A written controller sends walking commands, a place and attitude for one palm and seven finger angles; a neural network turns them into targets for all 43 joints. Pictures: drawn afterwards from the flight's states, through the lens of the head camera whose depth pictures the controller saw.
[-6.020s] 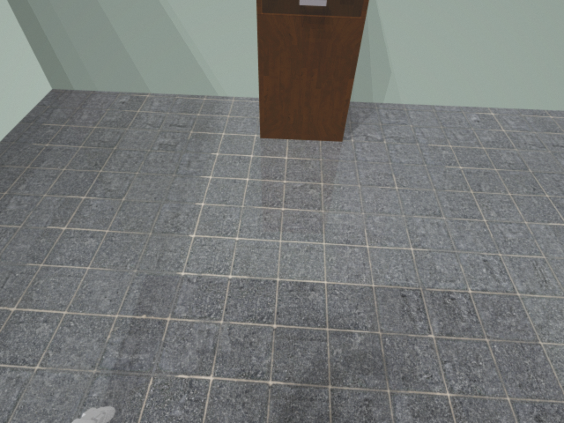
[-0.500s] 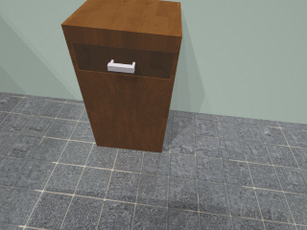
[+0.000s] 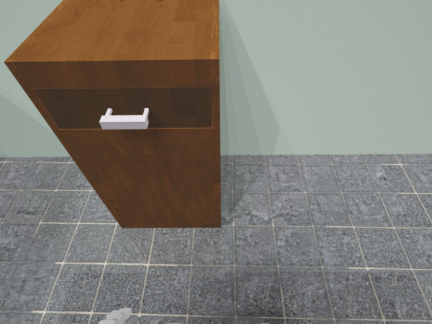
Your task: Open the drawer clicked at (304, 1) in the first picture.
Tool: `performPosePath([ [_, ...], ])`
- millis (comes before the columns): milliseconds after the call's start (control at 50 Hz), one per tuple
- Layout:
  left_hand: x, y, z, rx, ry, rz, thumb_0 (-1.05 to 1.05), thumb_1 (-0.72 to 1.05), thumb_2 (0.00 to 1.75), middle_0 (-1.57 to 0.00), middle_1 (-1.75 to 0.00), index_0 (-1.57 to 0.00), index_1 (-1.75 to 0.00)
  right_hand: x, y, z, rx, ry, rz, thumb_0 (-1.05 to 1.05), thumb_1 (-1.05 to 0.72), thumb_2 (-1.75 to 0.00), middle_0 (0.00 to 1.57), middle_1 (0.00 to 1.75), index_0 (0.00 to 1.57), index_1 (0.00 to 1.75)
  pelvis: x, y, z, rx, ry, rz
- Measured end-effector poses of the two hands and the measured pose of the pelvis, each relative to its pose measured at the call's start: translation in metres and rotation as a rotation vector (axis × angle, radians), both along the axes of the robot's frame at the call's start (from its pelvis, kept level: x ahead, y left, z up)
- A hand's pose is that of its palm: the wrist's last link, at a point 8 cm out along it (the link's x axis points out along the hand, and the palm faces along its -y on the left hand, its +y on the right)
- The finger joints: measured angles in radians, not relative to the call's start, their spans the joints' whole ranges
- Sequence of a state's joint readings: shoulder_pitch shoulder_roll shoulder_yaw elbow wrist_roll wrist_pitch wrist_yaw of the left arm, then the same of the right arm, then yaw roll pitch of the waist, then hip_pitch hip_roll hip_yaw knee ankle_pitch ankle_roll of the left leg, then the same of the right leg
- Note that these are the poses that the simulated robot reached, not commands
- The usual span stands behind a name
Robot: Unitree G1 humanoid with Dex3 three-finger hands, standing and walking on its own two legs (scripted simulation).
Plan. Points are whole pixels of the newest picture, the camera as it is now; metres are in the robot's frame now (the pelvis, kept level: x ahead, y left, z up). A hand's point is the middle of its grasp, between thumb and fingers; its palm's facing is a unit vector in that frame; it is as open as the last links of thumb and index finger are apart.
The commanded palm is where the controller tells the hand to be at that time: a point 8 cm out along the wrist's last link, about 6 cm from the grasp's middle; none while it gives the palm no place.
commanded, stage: take the last steps up to it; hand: left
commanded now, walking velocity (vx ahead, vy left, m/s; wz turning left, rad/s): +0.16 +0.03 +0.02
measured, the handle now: (126, 116) +0.60 +0.26 +0.00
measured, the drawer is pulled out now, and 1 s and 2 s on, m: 0.00 0.00 0.00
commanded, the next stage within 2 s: come to a stop and stand still in 0.02 s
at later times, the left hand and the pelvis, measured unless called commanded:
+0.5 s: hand out of the picture +0.07 +0.22 -0.17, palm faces +0.02 -0.98 -0.20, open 7.4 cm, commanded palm none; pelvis +0.06 +0.03 +0.01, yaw -3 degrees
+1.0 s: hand out of the picture +0.03 +0.17 -0.14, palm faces +0.06 -0.97 -0.24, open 7.3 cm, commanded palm none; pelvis +0.03 -0.01 +0.02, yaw -1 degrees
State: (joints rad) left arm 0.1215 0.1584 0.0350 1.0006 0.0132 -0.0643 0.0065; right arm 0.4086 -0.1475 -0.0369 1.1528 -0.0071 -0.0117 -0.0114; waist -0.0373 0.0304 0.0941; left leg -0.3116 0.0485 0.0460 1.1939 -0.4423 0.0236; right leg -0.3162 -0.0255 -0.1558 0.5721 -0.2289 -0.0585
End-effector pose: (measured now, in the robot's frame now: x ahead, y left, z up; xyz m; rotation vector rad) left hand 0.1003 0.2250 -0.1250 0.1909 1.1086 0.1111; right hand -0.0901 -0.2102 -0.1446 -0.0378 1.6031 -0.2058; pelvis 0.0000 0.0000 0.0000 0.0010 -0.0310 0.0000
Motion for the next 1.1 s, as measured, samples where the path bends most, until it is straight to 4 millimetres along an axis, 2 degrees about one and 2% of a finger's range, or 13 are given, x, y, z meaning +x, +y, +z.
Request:
performPosePath([
  [40,-0.004,-0.001,0.003,0.003,0.035,0.023,0.0,0.91,0.9,-0.2,-0.3,-0.2,-0.3,0.042,-0.006,0.001,-0.01,-0.082,0.021,0.0,-0.91,-0.9,0.2,0.3,0.2,0.3,0.011,0.0,0.006,-0.001,0.004,0.002],
  [120,-0.012,0.012,0.007,0.027,0.095,0.056,-0.01,0.95,0.9,-0.2,-0.3,-0.21,-0.3,0.121,-0.008,0.007,-0.02,-0.238,0.062,0.0,-0.91,-0.9,0.2,0.3,0.2,0.3,0.032,0.003,0.012,-0.005,0.013,0.004],
  [180,-0.02,0.019,0.003,0.013,0.148,0.078,-0.01,0.94,0.9,-0.2,-0.3,-0.2,-0.3,0.166,-0.01,0.012,-0.052,-0.301,0.098,0.01,-0.94,-0.9,0.2,0.3,0.2,0.3,0.048,0.01,0.013,-0.012,0.012,0.003],
  [280,-0.03,0.028,-0.018,-0.033,0.239,0.12,0.0,0.92,0.9,-0.2,-0.3,-0.2,-0.3,0.221,0.003,0.015,-0.096,-0.373,0.146,0.01,-0.94,-0.9,0.2,0.3,0.2,0.3,0.073,0.03,0.004,-0.041,-0.006,-0.008],
  [360,-0.033,0.033,-0.026,-0.049,0.292,0.131,0.01,0.92,0.9,-0.2,-0.3,-0.2,-0.3,0.242,0.021,0.022,-0.096,-0.39,0.164,0.0,-0.93,-0.9,0.2,0.3,0.2,0.3,0.08,0.036,0.004,-0.009,-0.007,-0.024],
  [440,-0.033,0.037,-0.022,-0.037,0.319,0.109,0.01,0.91,0.9,-0.2,-0.3,-0.2,-0.3,0.247,0.026,0.023,-0.095,-0.401,0.151,0.0,-0.92,-0.9,0.2,0.3,0.21,0.3,0.071,0.036,0.007,-0.013,0.008,-0.032],
  [520,-0.032,0.041,-0.015,0.0,0.303,0.09,0.01,0.91,0.9,-0.2,-0.3,-0.2,-0.3,0.235,0.016,0.02,-0.09,-0.398,0.129,-0.01,-0.92,-0.9,0.21,0.3,0.21,0.3,0.056,0.029,0.007,-0.011,0.019,-0.049],
  [600,-0.03,0.038,-0.009,0.046,0.254,0.074,0.01,0.91,0.9,-0.2,-0.3,-0.2,-0.3,0.212,-0.006,0.01,-0.079,-0.388,0.102,-0.01,-0.91,-0.9,0.21,0.3,0.21,0.3,0.042,0.015,0.002,-0.001,0.019,-0.051],
  [680,-0.039,0.022,-0.003,0.084,0.199,0.07,0.01,0.91,0.9,-0.2,-0.3,-0.2,-0.3,0.182,-0.03,-0.005,-0.05,-0.346,0.071,0.0,-0.91,-0.9,0.2,0.3,0.21,0.3,0.031,-0.004,-0.003,0.02,0.01,-0.038],
  [820,-0.057,-0.014,0.018,0.046,0.232,0.063,0.01,0.91,0.9,-0.2,-0.3,-0.2,-0.3,0.133,-0.048,0.008,-0.022,-0.247,0.04,0.0,-0.91,-0.9,0.2,0.3,0.2,0.3,0.033,-0.017,0.019,0.05,0.039,-0.053],
  [920,-0.061,-0.018,0.018,0.033,0.241,0.091,0.01,0.92,0.9,-0.2,-0.3,-0.21,-0.3,0.107,-0.049,0.01,-0.027,-0.141,0.069,0.0,-0.91,-0.9,0.2,0.3,0.2,0.3,0.034,-0.016,0.021,0.041,0.057,-0.027],
  [1000,-0.073,-0.008,0.015,0.029,0.269,0.126,0.01,0.92,0.9,-0.2,-0.3,-0.21,-0.3,0.111,-0.041,0.011,-0.038,-0.106,0.104,0.0,-0.91,-0.9,0.2,0.3,0.2,0.3,0.035,-0.007,0.02,0.038,0.062,-0.014],
  [1100,-0.086,0.013,-0.004,0.007,0.33,0.151,0.01,0.91,0.9,-0.2,-0.3,-0.21,-0.3,0.139,-0.02,0.007,-0.069,-0.189,0.134,0.0,-0.91,-0.9,0.2,0.3,0.2,0.3,0.038,0.012,0.008,0.004,0.053,-0.009],
])
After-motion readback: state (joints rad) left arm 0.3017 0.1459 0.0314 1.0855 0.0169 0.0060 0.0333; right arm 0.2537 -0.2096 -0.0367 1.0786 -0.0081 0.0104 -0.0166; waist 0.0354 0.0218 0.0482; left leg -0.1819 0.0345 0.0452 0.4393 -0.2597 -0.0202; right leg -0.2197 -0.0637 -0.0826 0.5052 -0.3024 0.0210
